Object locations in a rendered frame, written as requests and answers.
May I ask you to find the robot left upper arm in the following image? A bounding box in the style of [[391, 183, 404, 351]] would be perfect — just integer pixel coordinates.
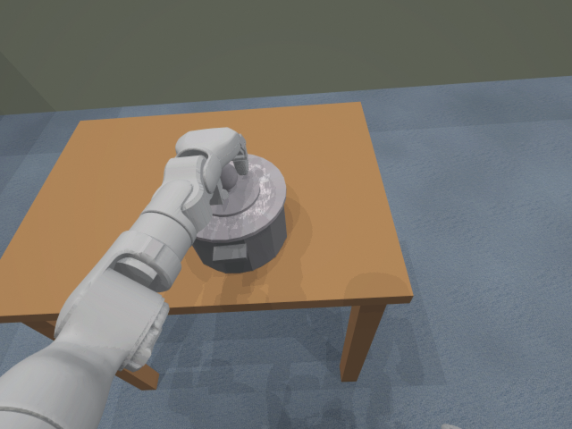
[[0, 268, 170, 429]]

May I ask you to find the pot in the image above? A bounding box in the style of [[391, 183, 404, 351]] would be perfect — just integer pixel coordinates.
[[192, 206, 287, 273]]

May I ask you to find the lid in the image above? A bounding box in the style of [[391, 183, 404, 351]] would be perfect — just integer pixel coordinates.
[[196, 154, 286, 243]]

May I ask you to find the knob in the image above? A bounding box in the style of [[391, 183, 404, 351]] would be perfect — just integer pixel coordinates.
[[220, 164, 238, 190]]

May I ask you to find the left robot hand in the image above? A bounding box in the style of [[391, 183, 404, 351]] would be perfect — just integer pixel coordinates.
[[175, 127, 248, 206]]

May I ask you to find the robot left forearm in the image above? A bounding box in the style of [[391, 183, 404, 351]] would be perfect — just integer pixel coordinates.
[[54, 146, 222, 338]]

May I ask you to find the table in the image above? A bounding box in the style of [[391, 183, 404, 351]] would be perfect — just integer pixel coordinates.
[[0, 102, 414, 391]]

